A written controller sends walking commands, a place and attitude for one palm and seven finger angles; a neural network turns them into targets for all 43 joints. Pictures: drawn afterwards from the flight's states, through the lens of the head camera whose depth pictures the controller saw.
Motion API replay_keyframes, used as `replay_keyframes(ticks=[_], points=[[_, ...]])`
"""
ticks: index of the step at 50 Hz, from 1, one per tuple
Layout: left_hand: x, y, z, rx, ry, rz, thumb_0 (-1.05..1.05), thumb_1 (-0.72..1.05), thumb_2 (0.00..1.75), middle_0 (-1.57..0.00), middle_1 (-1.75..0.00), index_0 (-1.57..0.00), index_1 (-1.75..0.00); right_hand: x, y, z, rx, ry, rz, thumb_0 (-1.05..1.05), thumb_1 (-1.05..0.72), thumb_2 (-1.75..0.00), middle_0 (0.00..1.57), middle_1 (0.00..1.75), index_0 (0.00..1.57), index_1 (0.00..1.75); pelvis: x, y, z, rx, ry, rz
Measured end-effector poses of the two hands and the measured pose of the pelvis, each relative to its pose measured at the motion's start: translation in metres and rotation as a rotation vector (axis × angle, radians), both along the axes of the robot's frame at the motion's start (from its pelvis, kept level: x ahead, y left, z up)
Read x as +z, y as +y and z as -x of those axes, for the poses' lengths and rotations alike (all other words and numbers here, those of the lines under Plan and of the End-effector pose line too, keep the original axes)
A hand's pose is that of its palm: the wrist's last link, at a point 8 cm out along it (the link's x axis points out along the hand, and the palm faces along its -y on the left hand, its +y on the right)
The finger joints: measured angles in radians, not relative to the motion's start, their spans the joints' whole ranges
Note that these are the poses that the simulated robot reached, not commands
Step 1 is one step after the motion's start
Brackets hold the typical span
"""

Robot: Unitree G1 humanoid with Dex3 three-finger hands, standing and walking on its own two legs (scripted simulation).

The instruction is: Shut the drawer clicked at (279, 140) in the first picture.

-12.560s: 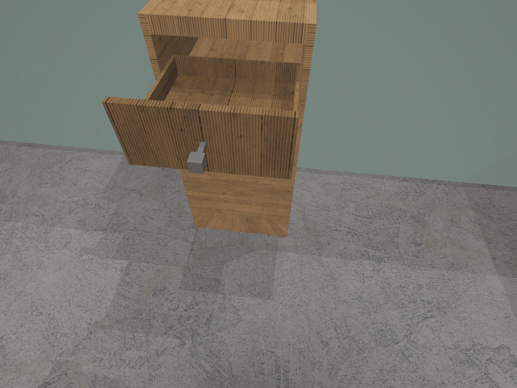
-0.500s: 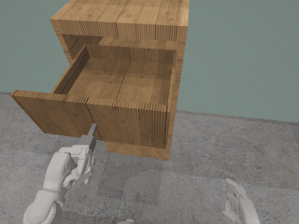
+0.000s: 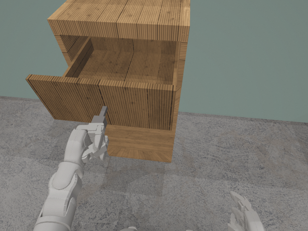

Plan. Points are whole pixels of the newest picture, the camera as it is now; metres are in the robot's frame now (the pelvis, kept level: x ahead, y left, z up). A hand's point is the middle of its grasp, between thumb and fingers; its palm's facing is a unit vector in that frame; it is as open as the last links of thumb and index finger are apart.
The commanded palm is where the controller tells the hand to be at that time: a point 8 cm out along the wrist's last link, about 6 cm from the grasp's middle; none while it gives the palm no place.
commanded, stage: push the drawer shut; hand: left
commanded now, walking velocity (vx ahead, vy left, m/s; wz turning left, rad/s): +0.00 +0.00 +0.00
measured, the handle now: (101, 118) +0.39 +0.16 +0.07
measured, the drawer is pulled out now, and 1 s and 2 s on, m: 0.22 0.10 0.00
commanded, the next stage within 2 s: none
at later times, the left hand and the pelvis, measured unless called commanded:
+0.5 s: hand (111, 127) +0.37 +0.13 +0.07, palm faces -0.09 -0.99 -0.05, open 3.2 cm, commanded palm +0.36 +0.18 +0.07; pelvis +0.00 +0.00 +0.00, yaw +0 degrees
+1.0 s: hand (116, 110) +0.42 +0.13 +0.07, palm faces -0.09 -1.00 -0.04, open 3.1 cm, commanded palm +0.42 +0.18 +0.07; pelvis +0.00 -0.01 +0.00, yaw -1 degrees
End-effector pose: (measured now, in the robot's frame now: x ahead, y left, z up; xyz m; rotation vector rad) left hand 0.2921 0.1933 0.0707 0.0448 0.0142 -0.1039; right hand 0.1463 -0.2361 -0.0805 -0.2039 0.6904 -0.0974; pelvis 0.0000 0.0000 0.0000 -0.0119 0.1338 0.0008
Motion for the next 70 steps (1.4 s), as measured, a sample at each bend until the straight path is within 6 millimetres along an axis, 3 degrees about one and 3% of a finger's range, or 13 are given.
replay_keyframes(ticks=[32, 53, 70], points=[[-0.001, -0.007, -0.076, 0.012, 0.01, -0.005, -0.01, 0.89, 0.96, -1.4, -1.6, -1.4, -1.6, -0.019, -0.02, 0.04, -0.073, 0.21, 0.008, 0.01, -0.9, -0.9, 0.2, 0.3, 0.21, 0.3, 0.002, -0.007, -0.004, -0.009, 0.033, -0.005], [-0.001, -0.011, -0.124, 0.016, 0.017, 0.005, 0.0, 0.87, 0.96, -1.4, -1.6, -1.4, -1.6, -0.031, -0.026, 0.083, -0.123, 0.353, 0.018, 0.0, -0.91, -0.9, 0.2, 0.3, 0.21, 0.3, -0.003, -0.006, 0.002, -0.015, 0.076, -0.003], [0.0, -0.015, -0.168, 0.013, 0.019, 0.016, 0.01, 0.87, 0.95, -1.4, -1.6, -1.4, -1.6, -0.039, -0.024, 0.13, -0.178, 0.474, 0.028, 0.0, -0.91, -0.9, 0.2, 0.3, 0.21, 0.3, -0.013, -0.001, 0.007, -0.031, 0.139, 0.004]])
